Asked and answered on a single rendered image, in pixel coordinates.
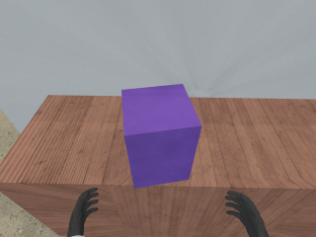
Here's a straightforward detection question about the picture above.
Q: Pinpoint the right robot hand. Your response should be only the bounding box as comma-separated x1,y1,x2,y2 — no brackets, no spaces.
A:
225,191,270,237

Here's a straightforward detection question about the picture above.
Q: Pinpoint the left robot hand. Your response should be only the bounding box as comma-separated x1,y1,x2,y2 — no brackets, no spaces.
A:
67,188,99,237

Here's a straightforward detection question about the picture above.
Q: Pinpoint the carton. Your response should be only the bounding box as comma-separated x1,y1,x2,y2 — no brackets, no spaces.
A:
121,84,202,189

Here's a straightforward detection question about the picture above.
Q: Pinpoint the pedestal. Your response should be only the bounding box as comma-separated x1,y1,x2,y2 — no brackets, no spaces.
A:
0,95,316,237

